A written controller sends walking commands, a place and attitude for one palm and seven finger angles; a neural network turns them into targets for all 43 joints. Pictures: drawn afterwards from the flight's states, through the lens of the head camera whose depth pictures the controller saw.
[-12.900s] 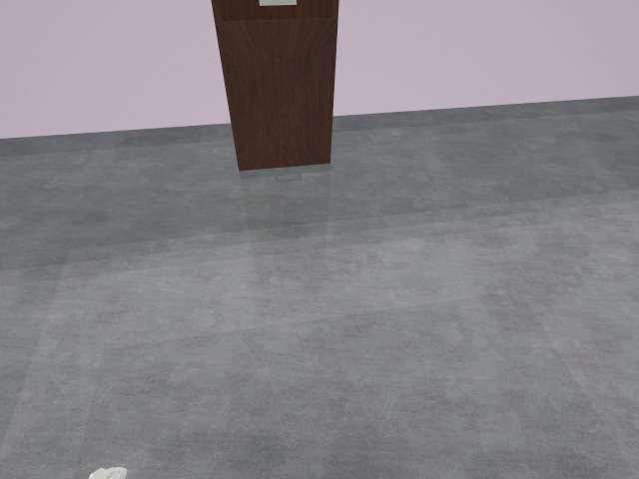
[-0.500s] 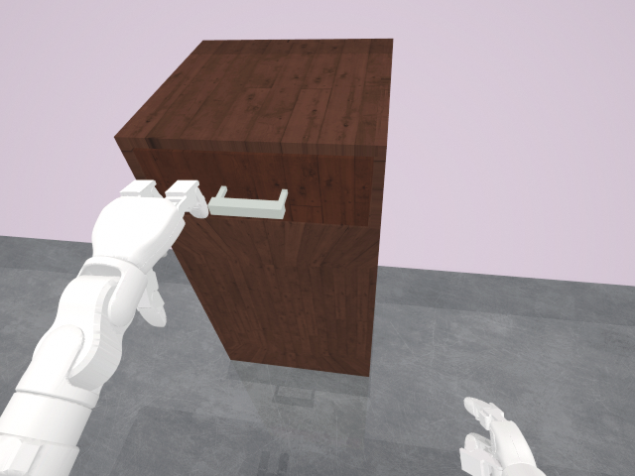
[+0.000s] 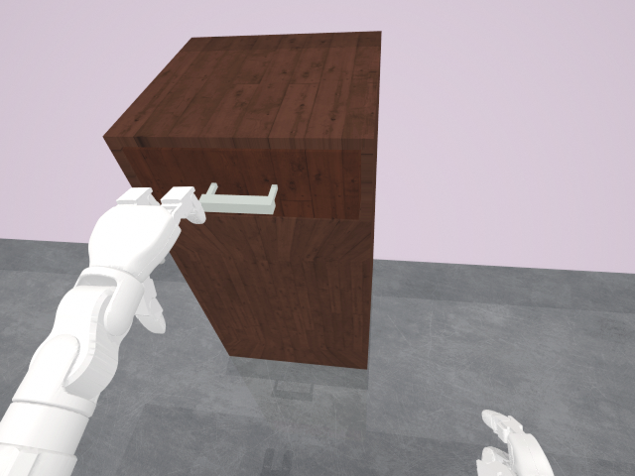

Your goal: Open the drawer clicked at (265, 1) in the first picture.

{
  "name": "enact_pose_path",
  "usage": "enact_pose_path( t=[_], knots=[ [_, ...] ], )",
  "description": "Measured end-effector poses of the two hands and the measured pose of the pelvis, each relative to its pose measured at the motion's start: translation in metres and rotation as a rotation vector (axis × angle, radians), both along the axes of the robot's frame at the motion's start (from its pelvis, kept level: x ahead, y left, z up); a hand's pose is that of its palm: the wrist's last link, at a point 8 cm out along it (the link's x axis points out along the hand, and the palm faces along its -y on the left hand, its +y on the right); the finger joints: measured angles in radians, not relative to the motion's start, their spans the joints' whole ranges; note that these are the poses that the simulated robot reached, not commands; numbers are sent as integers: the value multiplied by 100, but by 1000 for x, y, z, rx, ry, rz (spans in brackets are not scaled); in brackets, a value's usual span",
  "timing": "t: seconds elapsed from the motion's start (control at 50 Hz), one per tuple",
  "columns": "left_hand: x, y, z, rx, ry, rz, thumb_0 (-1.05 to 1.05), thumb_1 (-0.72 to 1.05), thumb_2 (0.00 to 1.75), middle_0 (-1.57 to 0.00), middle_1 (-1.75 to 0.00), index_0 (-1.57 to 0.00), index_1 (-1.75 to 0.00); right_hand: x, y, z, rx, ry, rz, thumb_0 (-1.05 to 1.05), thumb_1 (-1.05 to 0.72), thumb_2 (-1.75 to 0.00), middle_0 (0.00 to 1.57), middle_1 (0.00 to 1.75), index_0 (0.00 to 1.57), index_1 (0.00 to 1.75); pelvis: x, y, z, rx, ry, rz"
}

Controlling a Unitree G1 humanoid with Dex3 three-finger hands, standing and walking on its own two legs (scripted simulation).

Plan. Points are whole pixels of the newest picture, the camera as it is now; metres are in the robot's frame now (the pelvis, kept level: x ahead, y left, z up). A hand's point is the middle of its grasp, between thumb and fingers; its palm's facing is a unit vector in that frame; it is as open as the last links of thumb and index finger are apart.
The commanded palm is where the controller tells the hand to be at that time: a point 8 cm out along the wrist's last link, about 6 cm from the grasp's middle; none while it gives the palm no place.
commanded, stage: move the hooked fingers above the handle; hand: left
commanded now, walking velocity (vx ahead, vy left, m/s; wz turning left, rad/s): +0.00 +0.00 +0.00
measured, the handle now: (240, 196) +0.56 +0.23 +0.01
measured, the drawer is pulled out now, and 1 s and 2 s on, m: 0.00 0.00 0.00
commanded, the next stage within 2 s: none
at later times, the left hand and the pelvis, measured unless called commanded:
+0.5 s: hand (189, 233) +0.38 +0.24 +0.10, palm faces -0.01 -0.02 -1.00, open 13.8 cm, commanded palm +0.36 +0.24 +0.16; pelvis +0.00 -0.01 +0.00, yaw +0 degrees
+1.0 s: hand (218, 212) +0.44 +0.22 +0.09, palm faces -0.02 +0.00 -1.00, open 13.8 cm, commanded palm +0.43 +0.23 +0.14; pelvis +0.01 +0.01 -0.01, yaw -1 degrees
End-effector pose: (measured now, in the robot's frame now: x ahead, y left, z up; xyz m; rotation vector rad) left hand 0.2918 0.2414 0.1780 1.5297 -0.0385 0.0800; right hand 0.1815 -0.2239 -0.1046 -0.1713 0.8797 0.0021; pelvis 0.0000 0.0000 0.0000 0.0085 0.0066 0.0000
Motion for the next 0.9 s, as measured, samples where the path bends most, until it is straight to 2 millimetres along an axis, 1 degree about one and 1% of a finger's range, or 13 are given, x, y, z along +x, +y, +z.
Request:
enact_pose_path(
  t=[0.1,0.2,0.28,0.4,0.48,0.56,0.62,0.7,0.8,0.9],
  knots=[
    [6,-6,-8,9,46,-19,0,-50,30,-32,-120,-32,-120,6,3,4,4,-31,10,1,-90,-90,20,29,19,30,-3,-3,0,2,0,6],
    [22,-10,-14,19,64,-41,0,-50,30,-32,-120,-32,-120,2,0,3,-9,-27,6,1,-90,-90,20,30,20,30,-6,-7,-1,4,12,12],
    [37,-12,-14,26,59,-52,0,-50,30,-32,-120,-32,-120,-9,-7,-1,-23,2,-19,1,-90,-90,20,30,20,30,-5,-8,-1,4,26,9],
    [60,-5,-15,24,71,-28,0,-49,30,-32,-120,-32,-120,-34,-23,-9,-50,75,-78,1,-90,-90,20,30,20,30,-3,-8,-2,5,52,-2],
    [69,-4,-20,24,88,-35,0,-49,30,-32,-120,-32,-120,-50,-33,-14,-69,125,-112,1,-90,-90,20,29,20,30,-1,-6,-3,4,68,-7],
    [75,-7,-27,18,94,-64,0,-49,30,-32,-120,-32,-120,-61,-38,-17,-87,164,-134,1,-90,-90,20,29,19,30,1,-4,-4,4,81,-9],
    [82,-9,-33,19,95,-75,0,-49,30,-32,-120,-32,-120,-66,-39,-18,-95,183,-144,1,-91,-90,20,29,19,30,2,-2,-5,4,92,-9],
    [93,-9,-33,28,75,-81,0,-49,30,-32,-120,-32,-120,-67,-36,-19,-93,189,-156,1,-91,-90,20,29,19,30,5,0,-5,4,105,-11],
    [107,-8,-30,33,60,-60,0,-49,30,-32,-120,-32,-120,-65,-29,-21,-75,189,-161,1,-90,-90,20,29,19,30,8,3,-6,2,118,-13],
    [120,-12,-33,45,89,-55,0,-49,30,-32,-120,-32,-120,-61,-22,-23,-61,193,-155,1,-90,-90,20,29,20,30,11,6,-7,1,130,-11]
  ],
)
